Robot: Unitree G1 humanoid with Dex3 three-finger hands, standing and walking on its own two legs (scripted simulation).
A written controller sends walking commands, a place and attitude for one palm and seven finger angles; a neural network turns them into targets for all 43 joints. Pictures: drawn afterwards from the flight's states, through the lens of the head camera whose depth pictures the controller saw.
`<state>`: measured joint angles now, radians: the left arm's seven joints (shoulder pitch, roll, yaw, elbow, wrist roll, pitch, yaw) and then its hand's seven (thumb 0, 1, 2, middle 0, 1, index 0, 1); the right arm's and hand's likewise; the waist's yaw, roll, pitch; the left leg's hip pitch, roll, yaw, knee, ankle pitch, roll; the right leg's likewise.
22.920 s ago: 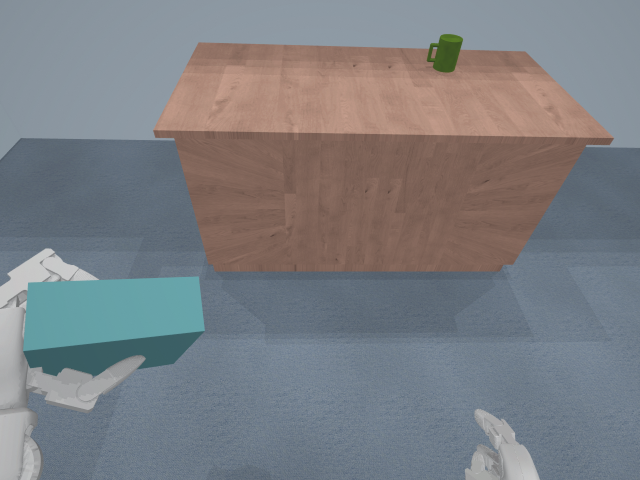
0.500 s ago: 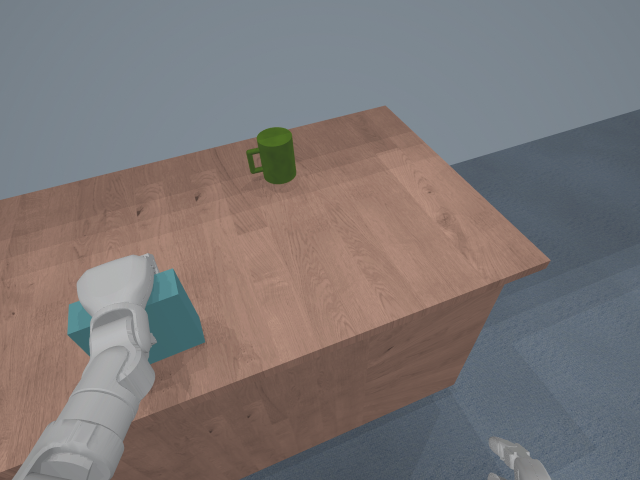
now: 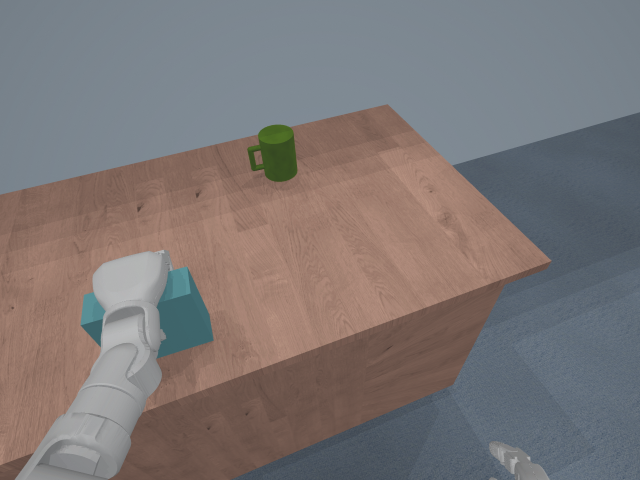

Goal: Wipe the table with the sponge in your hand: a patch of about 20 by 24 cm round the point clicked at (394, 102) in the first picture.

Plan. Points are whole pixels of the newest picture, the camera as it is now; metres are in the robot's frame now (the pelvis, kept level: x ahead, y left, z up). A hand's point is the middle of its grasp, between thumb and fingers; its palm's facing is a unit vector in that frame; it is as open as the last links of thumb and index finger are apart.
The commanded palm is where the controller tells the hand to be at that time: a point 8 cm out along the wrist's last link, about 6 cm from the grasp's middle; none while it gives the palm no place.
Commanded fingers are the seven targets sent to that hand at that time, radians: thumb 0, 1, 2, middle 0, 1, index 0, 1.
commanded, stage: lower the sponge onto the table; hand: left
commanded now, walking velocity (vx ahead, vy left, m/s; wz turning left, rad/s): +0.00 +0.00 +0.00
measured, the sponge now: (158, 327) +0.33 +0.28 -0.03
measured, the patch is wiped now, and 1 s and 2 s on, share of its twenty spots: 0.15 0.35 0.50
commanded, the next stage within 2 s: wipe forward along the first lane in 0.04 s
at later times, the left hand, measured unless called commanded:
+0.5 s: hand (149, 280) +0.37 +0.29 +0.03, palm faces -0.11 +0.00 -0.99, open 9.4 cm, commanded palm +0.35 +0.29 +0.06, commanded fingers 0.00 0.10 1.30 -1.20 -1.60 -1.20 -1.60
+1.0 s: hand (144, 254) +0.42 +0.32 +0.03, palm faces -0.12 +0.00 -0.99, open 9.4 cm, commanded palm +0.41 +0.31 +0.05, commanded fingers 0.00 0.10 1.30 -1.20 -1.60 -1.20 -1.60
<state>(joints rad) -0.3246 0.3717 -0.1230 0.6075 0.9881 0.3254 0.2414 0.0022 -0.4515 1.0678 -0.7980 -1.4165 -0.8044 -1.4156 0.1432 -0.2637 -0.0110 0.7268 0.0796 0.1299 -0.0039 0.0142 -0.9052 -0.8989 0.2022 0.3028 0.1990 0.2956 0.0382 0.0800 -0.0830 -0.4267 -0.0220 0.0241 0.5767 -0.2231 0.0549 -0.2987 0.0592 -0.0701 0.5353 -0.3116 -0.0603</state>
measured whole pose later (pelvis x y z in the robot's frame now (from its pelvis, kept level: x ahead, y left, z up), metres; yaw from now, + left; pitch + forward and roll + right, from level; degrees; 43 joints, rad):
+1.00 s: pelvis -0.01 +0.00 -0.02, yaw -1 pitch +14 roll -3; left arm -0.76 0.59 0.01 1.12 1.05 0.14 0.22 0.02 -0.49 1.09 -0.82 -1.38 -0.82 -1.40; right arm 0.30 -0.29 -0.02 0.73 0.08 0.15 0.01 0.01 -0.91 -0.90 0.20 0.30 0.20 0.30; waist -0.07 0.07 -0.14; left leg -0.74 0.02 0.01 0.77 -0.28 0.05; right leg -0.59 0.10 -0.09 0.68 -0.34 -0.07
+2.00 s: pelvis +0.00 +0.05 -0.04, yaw -3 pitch +21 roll -7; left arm -1.07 0.69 -0.03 1.28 1.12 0.19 0.17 0.01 -0.49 1.10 -0.82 -1.39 -0.82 -1.42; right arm 0.37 -0.27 -0.01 0.73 0.03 0.12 0.03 0.01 -0.90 -0.90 0.20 0.30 0.20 0.30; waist -0.12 0.06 -0.15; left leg -0.94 0.00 0.02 0.88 -0.32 0.12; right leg -0.76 0.07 -0.08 0.75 -0.37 -0.01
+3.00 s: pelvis +0.03 +0.02 -0.02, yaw -2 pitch +18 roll -4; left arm -0.89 0.49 -0.10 1.15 1.02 0.29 0.25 -0.01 -0.45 1.10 -0.76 -1.45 -0.76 -1.48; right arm 0.32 -0.28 -0.03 0.75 0.05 0.16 0.06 0.01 -0.91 -0.90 0.20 0.30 0.20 0.30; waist -0.09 0.07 -0.17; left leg -0.74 0.01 0.03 0.75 -0.33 0.08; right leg -0.57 0.09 -0.06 0.62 -0.36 -0.04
